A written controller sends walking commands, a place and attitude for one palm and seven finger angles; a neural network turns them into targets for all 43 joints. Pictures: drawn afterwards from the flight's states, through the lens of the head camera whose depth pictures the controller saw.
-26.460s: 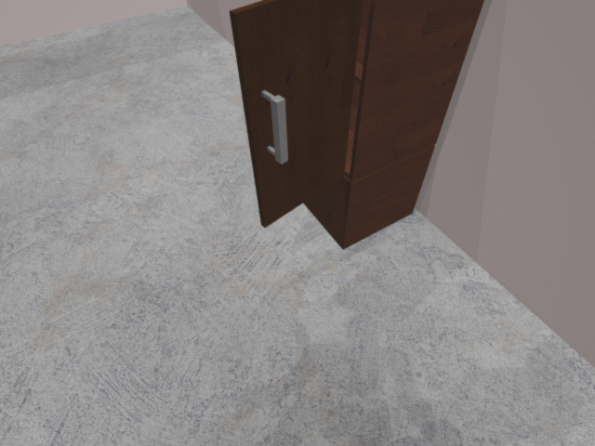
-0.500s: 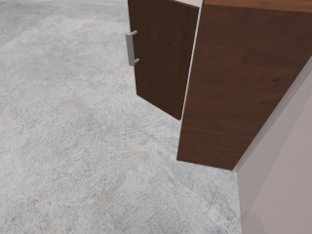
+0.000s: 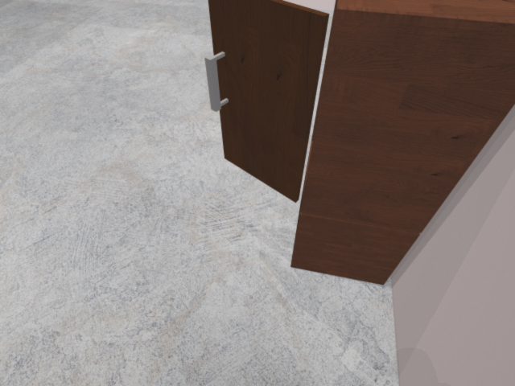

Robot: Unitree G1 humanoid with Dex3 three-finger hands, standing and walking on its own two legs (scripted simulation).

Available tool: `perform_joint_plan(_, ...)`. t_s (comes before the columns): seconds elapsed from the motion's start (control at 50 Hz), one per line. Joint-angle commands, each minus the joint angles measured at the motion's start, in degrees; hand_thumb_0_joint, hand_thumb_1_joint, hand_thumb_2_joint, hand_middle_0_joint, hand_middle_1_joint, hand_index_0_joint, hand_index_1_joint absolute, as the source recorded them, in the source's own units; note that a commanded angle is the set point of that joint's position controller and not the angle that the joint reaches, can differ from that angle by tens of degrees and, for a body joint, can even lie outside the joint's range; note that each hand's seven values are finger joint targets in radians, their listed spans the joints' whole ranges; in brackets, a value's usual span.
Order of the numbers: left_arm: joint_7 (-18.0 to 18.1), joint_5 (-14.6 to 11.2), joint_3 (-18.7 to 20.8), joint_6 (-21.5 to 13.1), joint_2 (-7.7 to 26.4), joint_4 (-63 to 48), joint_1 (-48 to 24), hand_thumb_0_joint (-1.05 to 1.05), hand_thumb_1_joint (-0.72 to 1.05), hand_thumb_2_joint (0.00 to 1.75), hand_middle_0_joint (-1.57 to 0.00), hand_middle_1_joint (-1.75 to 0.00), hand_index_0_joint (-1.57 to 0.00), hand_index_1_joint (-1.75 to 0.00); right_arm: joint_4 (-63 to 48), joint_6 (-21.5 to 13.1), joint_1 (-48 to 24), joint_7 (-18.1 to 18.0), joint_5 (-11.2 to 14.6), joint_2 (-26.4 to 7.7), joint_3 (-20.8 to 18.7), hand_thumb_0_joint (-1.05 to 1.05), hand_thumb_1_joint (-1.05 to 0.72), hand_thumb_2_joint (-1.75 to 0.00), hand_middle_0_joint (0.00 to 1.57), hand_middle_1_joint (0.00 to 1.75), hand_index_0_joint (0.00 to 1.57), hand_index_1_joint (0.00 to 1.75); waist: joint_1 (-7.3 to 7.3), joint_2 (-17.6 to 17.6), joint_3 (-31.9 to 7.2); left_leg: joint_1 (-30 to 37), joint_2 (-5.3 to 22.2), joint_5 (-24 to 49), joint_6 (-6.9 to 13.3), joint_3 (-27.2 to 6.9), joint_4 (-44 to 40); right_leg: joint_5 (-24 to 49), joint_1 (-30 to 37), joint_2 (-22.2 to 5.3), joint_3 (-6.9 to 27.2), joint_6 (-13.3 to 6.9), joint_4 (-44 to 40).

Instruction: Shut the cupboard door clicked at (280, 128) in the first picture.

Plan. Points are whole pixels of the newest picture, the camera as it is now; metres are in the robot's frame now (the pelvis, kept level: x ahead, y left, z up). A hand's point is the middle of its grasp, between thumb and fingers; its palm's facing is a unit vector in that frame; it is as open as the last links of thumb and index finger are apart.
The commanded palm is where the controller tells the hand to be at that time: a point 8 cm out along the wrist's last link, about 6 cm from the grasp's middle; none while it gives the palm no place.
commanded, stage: walk to a spot facing it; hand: left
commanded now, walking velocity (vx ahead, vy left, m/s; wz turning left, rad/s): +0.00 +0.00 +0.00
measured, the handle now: (218, 82) +0.90 +0.17 -0.01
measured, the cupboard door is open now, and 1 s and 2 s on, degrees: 62 62 62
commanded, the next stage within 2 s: none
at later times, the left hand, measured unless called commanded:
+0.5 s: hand out of the picture +0.01 +0.23 -0.20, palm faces +0.20 -0.95 -0.24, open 7.4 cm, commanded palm none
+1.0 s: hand out of the picture -0.04 +0.20 -0.17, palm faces +0.48 -0.84 -0.27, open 7.4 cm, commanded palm none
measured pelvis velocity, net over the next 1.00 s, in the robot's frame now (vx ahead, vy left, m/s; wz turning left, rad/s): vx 0.00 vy -0.01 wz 0.54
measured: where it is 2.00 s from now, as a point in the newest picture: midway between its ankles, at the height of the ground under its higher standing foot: outside the picture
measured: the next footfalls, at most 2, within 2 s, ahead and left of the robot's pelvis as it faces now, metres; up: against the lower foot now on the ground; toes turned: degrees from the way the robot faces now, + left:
right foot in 0.76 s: +0.07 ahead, -0.13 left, +0.00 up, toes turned +22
left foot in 1.06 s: -0.04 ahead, +0.13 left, +0.00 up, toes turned +37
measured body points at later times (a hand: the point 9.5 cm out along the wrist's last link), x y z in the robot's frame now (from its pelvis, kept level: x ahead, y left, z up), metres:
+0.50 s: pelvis +0.00 +0.02 -0.02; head +0.04 +0.04 +0.42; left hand +0.00 +0.28 -0.18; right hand +0.06 -0.21 -0.17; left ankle +0.01 +0.13 -0.75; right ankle -0.04 -0.10 -0.71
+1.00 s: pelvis +0.00 -0.01 -0.01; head +0.05 +0.01 +0.43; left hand -0.06 +0.25 -0.15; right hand +0.20 -0.21 -0.15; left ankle -0.06 +0.11 -0.72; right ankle +0.03 -0.14 -0.75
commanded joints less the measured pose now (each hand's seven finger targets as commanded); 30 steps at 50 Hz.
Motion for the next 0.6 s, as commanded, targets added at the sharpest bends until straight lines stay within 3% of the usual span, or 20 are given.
perform_joint_plan(0.0, 0.6, 0.1, 1.8, -0.9, 8.9, -1.9, 2.0, 0.00, 0.90, 0.90, -0.20, -0.30, -0.20, -0.30, -2.0, -1.0, 1.3, -0.7, 0.0, -7.8, -1.3, 0.00, -0.90, -0.90, 0.20, 0.30, 0.20, 0.30, -0.25, -1.0, -1.0, 3.9, 5.2, 9.1, 1.5, -4.9, -1.9, 13.6, -4.1, -7.5, 5.0, -0.8, -4.1)
perform_joint_plan(0.08, 0.8, 0.0, 1.8, -0.9, 8.6, -2.0, 2.0, 0.00, 0.90, 0.90, -0.20, -0.30, -0.20, -0.30, -2.1, -0.8, 1.4, -0.6, 0.0, -7.2, -1.3, 0.00, -0.90, -0.90, 0.20, 0.30, 0.20, 0.30, -0.36, -1.2, -1.4, 3.7, 5.0, 10.2, 1.3, -5.0, -1.3, 15.6, -3.3, -7.7, 4.4, -0.7, -3.4)
perform_joint_plan(0.12, 1.1, 0.0, 1.7, -0.2, 6.3, -2.3, 3.6, 0.00, 0.90, 0.90, -0.20, -0.30, -0.20, -0.30, -2.2, -0.3, 2.7, -0.5, 0.1, -4.2, -0.8, 0.00, -0.90, -0.90, 0.20, 0.30, 0.20, 0.30, -0.14, -0.5, -1.2, 1.9, 4.6, 12.2, 0.9, -4.9, 0.4, 16.6, -2.9, -8.2, 3.1, -0.3, -0.9)
perform_joint_plan(0.14, 1.2, 0.0, 2.0, 0.1, 6.8, -2.5, 4.0, 0.00, 0.90, 0.90, -0.20, -0.30, -0.20, -0.30, -2.5, 0.0, 2.9, -0.5, 0.0, -4.1, -0.8, 0.00, -0.90, -0.90, 0.20, 0.30, 0.20, 0.30, 0.02, -0.8, -0.9, 0.4, 4.3, 12.4, 0.9, -5.0, 1.4, 16.8, -2.6, -8.6, 2.7, -0.3, 0.2)
perform_joint_plan(0.18, 1.3, 0.0, 2.9, 0.4, 7.8, -3.5, 4.7, 0.00, 0.90, 0.90, -0.20, -0.30, -0.20, -0.30, -3.6, 0.4, 2.7, -0.5, 0.0, -4.5, -1.3, 0.00, -0.90, -0.90, 0.20, 0.30, 0.20, 0.30, 0.44, -1.9, -1.1, -2.7, 3.1, 12.0, 0.7, -4.7, 4.8, 18.7, -1.5, -10.2, 2.7, -1.3, 1.9)
perform_joint_plan(0.22, 1.5, 0.3, 3.9, 0.7, 9.0, -4.8, 5.4, 0.00, 0.90, 0.90, -0.20, -0.30, -0.20, -0.30, -4.9, 0.7, 2.7, -0.3, 0.0, -4.2, -1.8, 0.00, -0.90, -0.90, 0.20, 0.30, 0.20, 0.30, 0.88, -5.2, -1.9, -6.1, 1.3, 9.3, 0.2, -3.2, 10.7, 22.8, 0.0, -13.5, 3.6, -3.6, 2.6)
perform_joint_plan(0.28, 1.7, 0.8, 4.9, 0.8, 9.8, -7.2, 4.5, 0.00, 0.90, 0.90, -0.20, -0.30, -0.20, -0.30, -7.4, 1.7, 1.4, 0.0, -0.2, -3.5, -2.9, 0.00, -0.90, -0.90, 0.20, 0.30, 0.20, 0.30, 1.15, -10.0, 0.7, -13.7, 0.7, -15.0, -0.5, -1.7, 25.3, 29.7, -0.4, -21.4, 6.0, -9.7, 2.0)
perform_joint_plan(0.3, 1.7, 1.2, 5.2, 0.9, 9.8, -8.1, 3.4, 0.00, 0.90, 0.90, -0.20, -0.30, -0.20, -0.30, -8.2, 1.8, 1.1, 0.2, 0.0, -3.3, -3.1, 0.00, -0.90, -0.90, 0.20, 0.30, 0.20, 0.30, 0.86, -10.1, 2.0, -14.6, 1.5, -18.2, -0.5, -1.7, 26.7, 31.4, -1.3, -22.6, 5.5, -10.5, 2.7)
perform_joint_plan(0.32, 1.8, 1.3, 5.4, 0.9, 9.9, -9.0, 2.0, 0.00, 0.90, 0.90, -0.20, -0.30, -0.20, -0.30, -8.8, 1.8, 1.9, 0.5, 0.1, -3.0, -3.3, 0.00, -0.90, -0.90, 0.20, 0.30, 0.20, 0.30, -0.16, -9.2, 2.8, -13.6, 2.6, -17.8, -0.5, -2.0, 24.1, 31.7, -2.9, -22.8, 3.8, -9.7, 4.7)
perform_joint_plan(0.34, 1.7, 1.1, 5.6, 0.9, 10.5, -9.8, 0.3, 0.00, 0.90, 0.90, -0.20, -0.30, -0.20, -0.30, -8.7, 1.7, 3.5, 0.8, 0.1, -2.8, -3.2, 0.00, -0.90, -0.90, 0.20, 0.30, 0.20, 0.30, -1.41, -7.4, 2.5, -10.6, 3.4, -13.4, -0.6, -2.1, 17.6, 30.5, -4.0, -21.7, 1.0, -7.8, 8.3)
perform_joint_plan(0.36, 1.4, 0.8, 5.6, 1.0, 10.3, -10.6, 0.3, 0.00, 0.90, 0.90, -0.20, -0.30, -0.20, -0.30, -8.3, 1.6, 6.0, 1.0, -0.2, -3.2, -3.2, 0.00, -0.90, -0.90, 0.20, 0.30, 0.20, 0.30, -2.32, -4.2, 0.9, -4.5, 2.4, -2.5, -0.2, -1.3, 10.8, 26.7, -7.1, -18.7, -2.5, -4.6, 13.6)
perform_joint_plan(0.38, 1.2, 0.3, 5.4, 1.4, 8.3, -11.4, 2.0, 0.00, 0.90, 0.90, -0.20, -0.30, -0.20, -0.30, -8.3, 1.1, 8.7, 1.1, -0.8, -6.3, -3.7, 0.00, -0.90, -0.90, 0.20, 0.30, 0.20, 0.30, -2.84, 8.7, -0.8, 0.0, 8.8, 15.2, 3.5, -12.8, 3.3, 11.1, -14.0, -11.7, -7.0, 0.5, 23.9)
perform_joint_plan(0.4, 1.1, 0.0, 4.7, 1.8, 5.7, -13.2, 1.9, 0.00, 0.90, 0.90, -0.20, -0.30, -0.20, -0.30, -8.5, 1.2, 10.7, 0.7, -1.4, -10.6, -4.7, 0.00, -0.90, -0.90, 0.20, 0.30, 0.20, 0.30, -2.99, 18.8, -1.3, 0.5, 19.0, 26.3, 10.8, -27.9, -2.8, -21.3, -20.2, -4.4, -7.1, 3.6, 35.0)
perform_joint_plan(0.42, 1.4, 0.6, 4.5, 2.3, 6.6, -14.2, -0.9, 0.00, 0.90, 0.90, -0.20, -0.30, -0.20, -0.30, -7.9, 1.3, 11.9, 0.4, -1.4, -10.5, -4.6, 0.00, -0.90, -0.90, 0.20, 0.30, 0.20, 0.30, -3.81, 12.9, -2.0, -1.9, 19.0, 14.6, 12.8, -30.1, -4.9, -22.6, -19.8, -4.4, -1.2, 2.5, 41.1)
perform_joint_plan(0.44, 1.2, 0.7, 4.8, 2.3, 6.2, -14.8, -2.5, 0.00, 0.90, 0.90, -0.20, -0.30, -0.20, -0.30, -8.9, 1.2, 10.4, 0.0, -1.5, -10.9, -4.8, 0.00, -0.90, -0.90, 0.20, 0.30, 0.20, 0.30, -3.29, 10.4, -1.5, -4.2, 18.5, 5.7, 12.7, -31.3, -5.9, -19.9, -22.3, -4.9, 0.6, 2.6, 44.0)
perform_joint_plan(0.46, 1.0, 0.7, 4.9, 2.2, 6.4, -15.0, -3.1, 0.00, 0.90, 0.90, -0.20, -0.30, -0.20, -0.30, -9.8, 1.2, 8.1, -0.2, -1.5, -10.4, -4.7, 0.00, -0.90, -0.90, 0.20, 0.30, 0.20, 0.30, -2.54, 9.0, -0.6, -5.9, 16.9, 0.5, 12.2, -29.8, -6.2, -16.3, -23.2, -5.6, 1.8, 2.8, 44.6)
perform_joint_plan(0.5, 0.4, 0.7, 4.9, 1.8, 5.4, -15.3, -2.6, 0.00, 0.90, 0.90, -0.20, -0.30, -0.20, -0.30, -10.9, 0.8, 5.6, -0.4, -1.5, -9.8, -4.5, 0.00, -0.90, -0.90, 0.20, 0.30, 0.20, 0.30, -1.52, 5.7, -2.3, -4.2, 13.6, 2.4, 10.9, -25.7, -4.5, -12.7, -23.6, -5.0, 1.5, 3.5, 40.5)
perform_joint_plan(0.52, 0.2, 0.7, 4.7, 1.6, 5.2, -15.6, -3.0, 0.00, 0.90, 0.90, -0.20, -0.30, -0.20, -0.30, -11.1, 0.7, 5.8, -0.4, -1.4, -9.9, -4.7, 0.00, -0.90, -0.90, 0.20, 0.30, 0.20, 0.30, -1.69, 4.3, -4.0, -2.3, 12.8, 5.2, 10.8, -25.2, -3.7, -12.4, -23.2, -4.3, 1.2, 3.6, 38.0)
perform_joint_plan(0.58, 0.3, 0.6, 4.6, 1.6, 4.7, -16.5, -2.1, 0.00, 0.90, 0.90, -0.20, -0.30, -0.20, -0.30, -11.6, 1.0, 5.6, -0.2, -1.4, -10.6, -5.2, 0.00, -0.90, -0.90, 0.20, 0.30, 0.20, 0.30, -1.78, 5.9, -6.5, -0.8, 11.5, 6.9, 10.6, -24.4, -2.7, -12.5, -20.9, -3.0, 0.3, 4.0, 31.6)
